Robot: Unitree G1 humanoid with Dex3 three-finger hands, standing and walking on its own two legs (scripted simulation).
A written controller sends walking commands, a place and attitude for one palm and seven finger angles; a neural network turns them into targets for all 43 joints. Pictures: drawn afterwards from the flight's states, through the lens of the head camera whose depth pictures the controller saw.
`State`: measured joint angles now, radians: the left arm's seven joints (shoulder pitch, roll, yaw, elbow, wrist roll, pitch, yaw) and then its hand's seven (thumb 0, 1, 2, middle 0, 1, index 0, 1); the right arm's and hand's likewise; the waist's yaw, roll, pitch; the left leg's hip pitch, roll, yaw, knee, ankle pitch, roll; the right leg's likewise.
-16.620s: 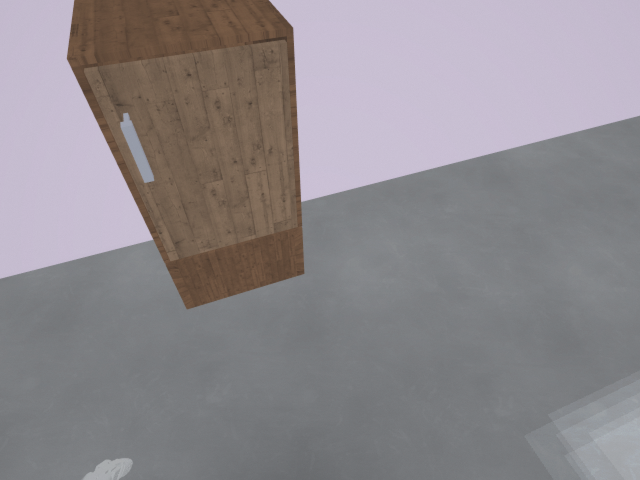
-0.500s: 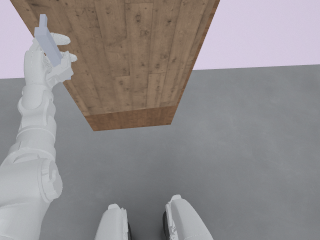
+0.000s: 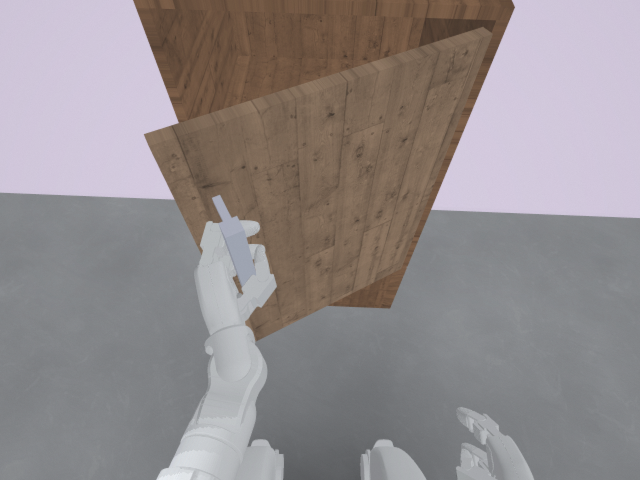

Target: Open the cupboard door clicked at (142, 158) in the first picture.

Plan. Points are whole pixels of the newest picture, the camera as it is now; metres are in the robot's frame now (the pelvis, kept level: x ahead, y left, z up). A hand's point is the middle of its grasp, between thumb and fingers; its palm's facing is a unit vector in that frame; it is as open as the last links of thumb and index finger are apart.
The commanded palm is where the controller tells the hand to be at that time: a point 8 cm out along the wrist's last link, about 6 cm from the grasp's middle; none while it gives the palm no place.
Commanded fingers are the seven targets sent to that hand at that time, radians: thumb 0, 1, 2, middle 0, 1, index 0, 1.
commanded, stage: pull the door open along its arc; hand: left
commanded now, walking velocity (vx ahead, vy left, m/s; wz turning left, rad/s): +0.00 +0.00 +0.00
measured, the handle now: (235, 247) +0.39 +0.12 +0.04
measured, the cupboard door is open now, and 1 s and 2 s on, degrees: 31 42 44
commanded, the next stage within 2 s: open thumb and fingers to let go in 0.20 s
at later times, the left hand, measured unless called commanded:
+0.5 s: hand (305, 316) +0.30 +0.03 +0.03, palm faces +0.37 -0.93 -0.04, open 6.4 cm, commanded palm +0.25 +0.08 +0.03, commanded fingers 0.00 0.13 0.57 -0.34 -1.27 -0.34 -1.27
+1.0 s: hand (299, 322) +0.30 +0.04 +0.03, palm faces +0.31 -0.95 -0.02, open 14.4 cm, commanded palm +0.25 +0.08 +0.03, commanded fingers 0.00 -0.50 0.30 -0.18 -0.50 -0.18 -0.50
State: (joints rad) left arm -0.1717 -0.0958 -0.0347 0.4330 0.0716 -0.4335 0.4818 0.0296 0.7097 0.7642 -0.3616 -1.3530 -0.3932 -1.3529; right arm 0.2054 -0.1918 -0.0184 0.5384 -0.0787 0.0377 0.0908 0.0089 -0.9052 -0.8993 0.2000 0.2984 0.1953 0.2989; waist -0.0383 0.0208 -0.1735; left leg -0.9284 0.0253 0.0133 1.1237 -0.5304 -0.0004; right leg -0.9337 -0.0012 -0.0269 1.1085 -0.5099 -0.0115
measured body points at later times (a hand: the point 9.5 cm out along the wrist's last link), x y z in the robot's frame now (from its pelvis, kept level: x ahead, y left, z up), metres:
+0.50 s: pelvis -0.01 -0.05 +0.00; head +0.07 -0.07 +0.44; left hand +0.28 +0.08 +0.04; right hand +0.18 -0.26 -0.12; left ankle +0.00 +0.12 -0.65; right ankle +0.01 -0.11 -0.65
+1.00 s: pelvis -0.01 -0.02 +0.00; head +0.05 -0.04 +0.44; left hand +0.27 +0.08 +0.04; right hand +0.16 -0.24 -0.11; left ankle +0.00 +0.12 -0.65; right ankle +0.01 -0.11 -0.65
